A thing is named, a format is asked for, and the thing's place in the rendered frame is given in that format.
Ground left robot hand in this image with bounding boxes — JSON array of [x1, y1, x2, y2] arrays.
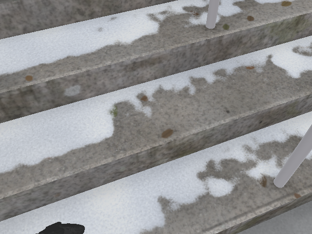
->
[[36, 221, 85, 234]]

